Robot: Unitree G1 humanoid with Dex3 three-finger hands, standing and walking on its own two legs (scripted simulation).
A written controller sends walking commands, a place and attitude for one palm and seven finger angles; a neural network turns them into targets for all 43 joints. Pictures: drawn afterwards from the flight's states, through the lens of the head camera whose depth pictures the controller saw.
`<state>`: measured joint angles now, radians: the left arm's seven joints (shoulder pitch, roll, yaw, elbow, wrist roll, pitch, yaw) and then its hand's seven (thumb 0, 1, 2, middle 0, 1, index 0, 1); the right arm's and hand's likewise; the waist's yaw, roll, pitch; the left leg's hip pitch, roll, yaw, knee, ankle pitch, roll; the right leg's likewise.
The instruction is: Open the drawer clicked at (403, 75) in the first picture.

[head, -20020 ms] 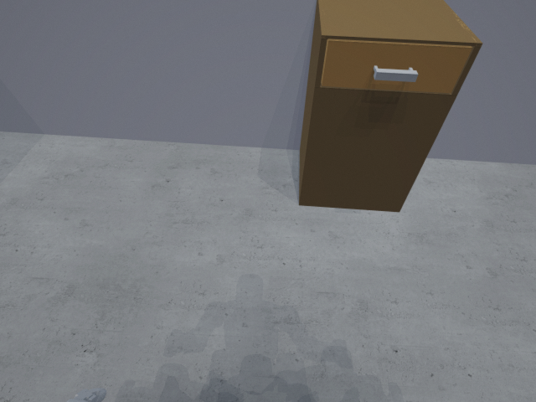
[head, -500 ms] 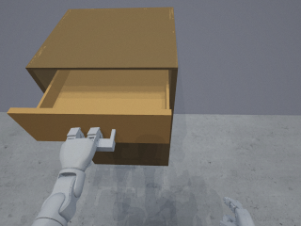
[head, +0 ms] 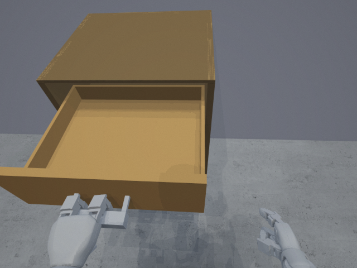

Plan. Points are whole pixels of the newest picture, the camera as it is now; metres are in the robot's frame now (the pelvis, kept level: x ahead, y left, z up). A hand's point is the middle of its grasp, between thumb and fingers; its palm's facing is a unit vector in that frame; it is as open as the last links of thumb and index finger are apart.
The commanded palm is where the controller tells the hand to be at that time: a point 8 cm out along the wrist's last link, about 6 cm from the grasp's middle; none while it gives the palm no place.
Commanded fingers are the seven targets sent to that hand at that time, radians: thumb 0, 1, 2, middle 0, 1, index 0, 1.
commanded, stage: pull the drawer open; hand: left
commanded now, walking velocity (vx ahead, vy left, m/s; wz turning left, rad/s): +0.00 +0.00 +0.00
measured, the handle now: (98, 208) +0.24 +0.20 +0.02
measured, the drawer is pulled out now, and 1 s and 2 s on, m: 0.29 0.30 0.30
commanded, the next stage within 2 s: open the thumb to release the handle in 0.18 s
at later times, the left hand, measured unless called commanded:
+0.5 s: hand (90, 239) +0.18 +0.21 +0.00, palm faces +0.05 -0.09 -0.99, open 6.9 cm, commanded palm +0.14 +0.21 +0.05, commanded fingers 0.00 0.06 0.54 -0.34 -1.26 -0.34 -1.26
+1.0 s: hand (91, 239) +0.18 +0.21 +0.00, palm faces +0.04 -0.09 -1.00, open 13.7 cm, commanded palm +0.16 +0.21 +0.05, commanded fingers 0.00 -0.50 0.30 -0.30 -1.20 -0.30 -1.20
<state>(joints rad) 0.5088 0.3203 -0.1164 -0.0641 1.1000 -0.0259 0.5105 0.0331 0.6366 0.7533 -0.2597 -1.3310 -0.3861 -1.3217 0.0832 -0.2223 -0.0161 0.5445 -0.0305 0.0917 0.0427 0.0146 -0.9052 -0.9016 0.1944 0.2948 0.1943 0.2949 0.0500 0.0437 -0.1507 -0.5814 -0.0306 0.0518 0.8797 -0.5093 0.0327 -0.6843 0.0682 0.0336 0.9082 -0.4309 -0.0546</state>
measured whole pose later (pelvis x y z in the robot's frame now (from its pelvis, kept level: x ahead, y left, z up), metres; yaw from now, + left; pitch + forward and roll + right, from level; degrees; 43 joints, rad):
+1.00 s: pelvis -0.03 -0.01 +0.00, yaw +2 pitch +10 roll +1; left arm 0.36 0.29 -0.13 0.03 1.11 0.01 0.49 -0.01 -0.46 0.32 -0.31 -1.21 -0.32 -1.20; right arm 0.10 -0.24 -0.02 0.56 -0.04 0.08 0.00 0.01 -0.90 -0.90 0.20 0.30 0.20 0.30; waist 0.06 0.04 -0.12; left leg -0.59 -0.04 0.02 0.88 -0.47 0.02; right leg -0.68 0.06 0.01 0.90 -0.39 -0.06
